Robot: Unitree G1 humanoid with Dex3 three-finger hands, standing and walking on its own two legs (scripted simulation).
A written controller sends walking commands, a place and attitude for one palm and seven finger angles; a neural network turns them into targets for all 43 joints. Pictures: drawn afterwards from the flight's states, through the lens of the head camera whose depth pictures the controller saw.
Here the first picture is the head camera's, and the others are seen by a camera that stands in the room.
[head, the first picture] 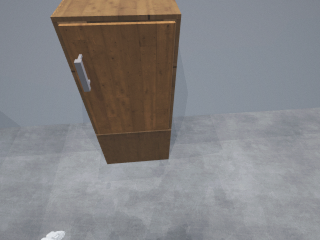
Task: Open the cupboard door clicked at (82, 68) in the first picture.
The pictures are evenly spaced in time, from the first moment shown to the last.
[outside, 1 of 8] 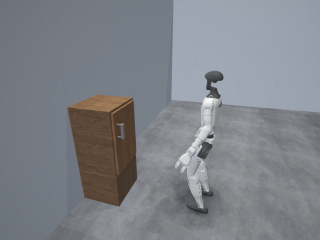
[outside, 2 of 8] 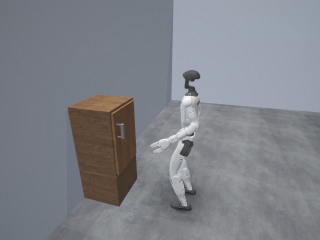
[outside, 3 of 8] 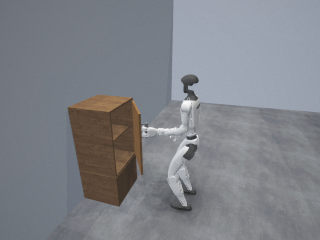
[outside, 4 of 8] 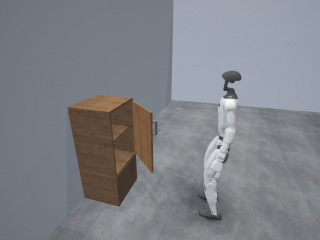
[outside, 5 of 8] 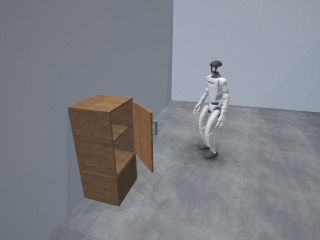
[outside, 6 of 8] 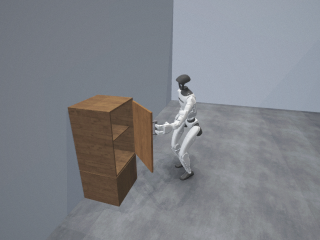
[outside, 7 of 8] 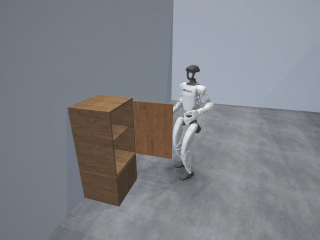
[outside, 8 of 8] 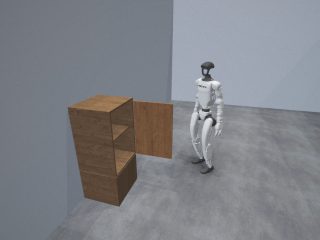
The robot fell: no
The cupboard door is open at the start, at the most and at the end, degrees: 0 91 91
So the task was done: yes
